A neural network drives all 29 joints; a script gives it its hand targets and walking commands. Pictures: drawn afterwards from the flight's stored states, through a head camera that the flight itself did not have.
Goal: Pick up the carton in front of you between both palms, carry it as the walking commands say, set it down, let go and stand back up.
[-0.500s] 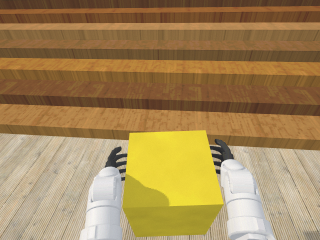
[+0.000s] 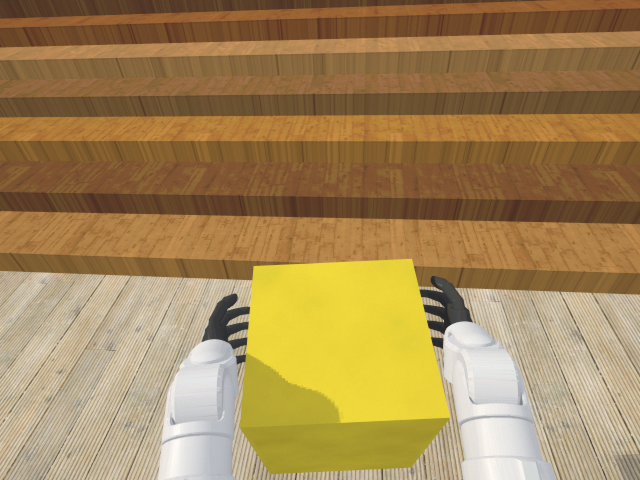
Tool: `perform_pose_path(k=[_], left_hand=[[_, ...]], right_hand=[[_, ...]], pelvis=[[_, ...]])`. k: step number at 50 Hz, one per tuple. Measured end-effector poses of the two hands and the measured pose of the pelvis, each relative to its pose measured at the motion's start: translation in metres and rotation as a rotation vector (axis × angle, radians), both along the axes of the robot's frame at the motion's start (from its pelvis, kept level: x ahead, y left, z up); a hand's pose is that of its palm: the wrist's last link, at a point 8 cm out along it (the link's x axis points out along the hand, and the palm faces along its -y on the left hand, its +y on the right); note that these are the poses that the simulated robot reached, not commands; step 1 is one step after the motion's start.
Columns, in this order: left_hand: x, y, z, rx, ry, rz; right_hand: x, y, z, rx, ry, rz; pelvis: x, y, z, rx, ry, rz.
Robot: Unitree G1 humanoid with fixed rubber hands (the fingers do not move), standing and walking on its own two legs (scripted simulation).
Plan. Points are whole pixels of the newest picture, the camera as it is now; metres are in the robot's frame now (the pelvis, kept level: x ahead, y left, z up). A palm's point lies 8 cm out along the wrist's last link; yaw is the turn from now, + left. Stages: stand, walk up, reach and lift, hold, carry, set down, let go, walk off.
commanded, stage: carry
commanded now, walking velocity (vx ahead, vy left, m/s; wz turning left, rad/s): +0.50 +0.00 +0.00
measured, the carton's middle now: (337, 372) +0.30 +0.00 -0.02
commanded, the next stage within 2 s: none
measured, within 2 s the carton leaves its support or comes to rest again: neither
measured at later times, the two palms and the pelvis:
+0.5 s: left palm (266, 240) +0.48 +0.11 +0.07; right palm (455, 235) +0.47 -0.19 +0.07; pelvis +0.21 -0.03 -0.01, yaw +2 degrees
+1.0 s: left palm (271, 147) +0.81 +0.13 +0.07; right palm (405, 144) +0.79 -0.17 +0.07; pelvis +0.53 +0.01 +0.00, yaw -4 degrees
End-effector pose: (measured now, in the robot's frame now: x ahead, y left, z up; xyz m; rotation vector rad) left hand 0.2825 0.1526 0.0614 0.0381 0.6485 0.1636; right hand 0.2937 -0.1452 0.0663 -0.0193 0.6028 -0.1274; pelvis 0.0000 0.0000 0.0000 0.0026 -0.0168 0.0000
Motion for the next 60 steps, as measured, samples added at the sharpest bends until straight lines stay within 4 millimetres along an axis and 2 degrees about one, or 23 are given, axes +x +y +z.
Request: perform_pose_path(k=[3, 7, 11, 16, 21, 23, 25, 29, 32, 37, 42, 45, 48, 52, 56, 60], left_hand=[[0.012, -0.006, 0.007, -0.011, -0.03, 0.002], [0.031, -0.018, 0.012, -0.027, -0.011, 0.001], [0.053, -0.016, 0.01, -0.046, 0.046, 0.015], [0.095, -0.013, 0.013, -0.056, 0.049, 0.019], [0.15, -0.033, 0.018, -0.044, 0.079, -0.02], [0.175, -0.042, 0.016, -0.05, 0.061, -0.022], [0.195, -0.044, 0.013, -0.055, 0.071, -0.009], [0.231, -0.037, 0.015, -0.072, 0.109, 0.056], [0.266, -0.028, 0.022, -0.074, 0.098, 0.095], [0.339, -0.019, 0.021, -0.065, 0.066, 0.093], [0.423, -0.012, -0.005, -0.069, 0.075, 0.031], [0.466, -0.015, -0.011, -0.074, 0.123, -0.012], [0.505, -0.022, -0.004, -0.068, 0.144, -0.059], [0.559, -0.027, 0.015, -0.075, 0.1, -0.086], [0.614, -0.027, 0.035, -0.086, 0.033, -0.067], [0.674, -0.028, 0.051, -0.104, -0.04, -0.017]], right_hand=[[0.009, -0.006, 0.005, 0.021, -0.029, -0.014], [0.024, -0.018, 0.008, 0.034, -0.009, -0.033], [0.051, -0.017, 0.012, 0.032, 0.048, -0.026], [0.091, -0.014, 0.013, 0.061, 0.053, -0.047], [0.13, -0.034, 0.01, 0.079, 0.082, -0.094], [0.153, -0.043, 0.008, 0.084, 0.063, -0.102], [0.179, -0.046, 0.008, 0.086, 0.075, -0.093], [0.235, -0.038, 0.015, 0.079, 0.117, -0.036], [0.28, -0.029, 0.021, 0.079, 0.109, 0.001], [0.35, -0.019, 0.015, 0.069, 0.076, 0.008], [0.416, -0.013, -0.009, 0.045, 0.081, -0.042], [0.444, -0.016, -0.014, 0.045, 0.127, -0.092], [0.471, -0.022, -0.006, 0.055, 0.145, -0.141], [0.52, -0.027, 0.018, 0.056, 0.101, -0.168], [0.582, -0.027, 0.041, 0.054, 0.035, -0.148], [0.653, -0.03, 0.057, 0.074, -0.035, -0.114]], pelvis=[[0.01, -0.005, -0.006, 0.001, 0.026, -0.012], [0.039, -0.013, -0.01, -0.008, 0.058, 0.014], [0.069, -0.013, -0.007, 0.015, 0.088, 0.032], [0.113, -0.009, -0.01, 0.021, 0.115, -0.035], [0.164, -0.018, -0.007, -0.024, 0.129, -0.027], [0.185, -0.026, -0.015, -0.025, 0.114, 0.0], [0.207, -0.032, -0.014, -0.026, 0.115, 0.028], [0.252, -0.039, -0.004, 0.008, 0.128, 0.035], [0.288, -0.039, 0.001, 0.029, 0.135, 0.022], [0.358, -0.028, -0.006, 0.039, 0.125, 0.002], [0.439, -0.008, -0.028, 0.036, 0.077, -0.036], [0.473, 0.0, -0.021, 0.025, 0.081, -0.053], [0.507, 0.005, -0.008, 0.009, 0.086, -0.065], [0.556, 0.006, 0.004, -0.019, 0.094, -0.062], [0.611, -0.001, 0.008, -0.033, 0.094, -0.052], [0.67, -0.013, 0.002, -0.027, 0.084, -0.043]])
